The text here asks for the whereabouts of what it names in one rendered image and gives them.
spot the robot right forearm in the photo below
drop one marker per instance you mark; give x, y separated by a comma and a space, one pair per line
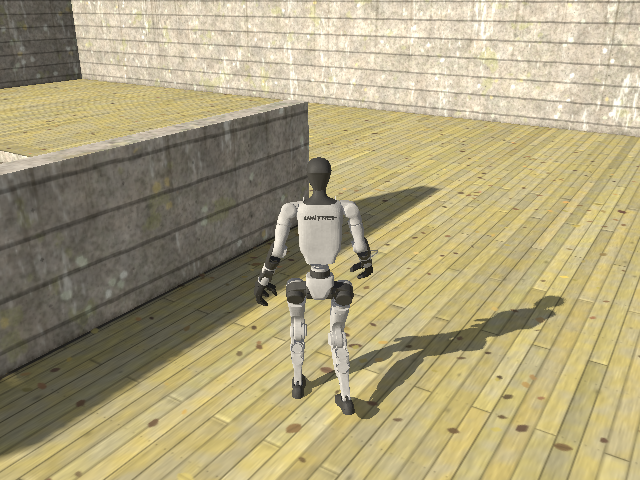
365, 257

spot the robot left forearm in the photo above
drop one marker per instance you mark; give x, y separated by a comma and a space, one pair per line
269, 267

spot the left robot hand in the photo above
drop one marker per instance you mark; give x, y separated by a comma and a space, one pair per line
259, 292

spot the robot right upper arm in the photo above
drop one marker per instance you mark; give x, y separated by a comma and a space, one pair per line
351, 211

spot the right robot thigh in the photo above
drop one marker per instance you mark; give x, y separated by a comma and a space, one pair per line
340, 304

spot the right robot hand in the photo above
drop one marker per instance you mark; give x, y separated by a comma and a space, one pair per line
364, 274

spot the robot left upper arm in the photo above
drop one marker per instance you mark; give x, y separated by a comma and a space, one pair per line
287, 212

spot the robot torso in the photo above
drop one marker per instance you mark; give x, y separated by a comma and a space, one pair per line
320, 236

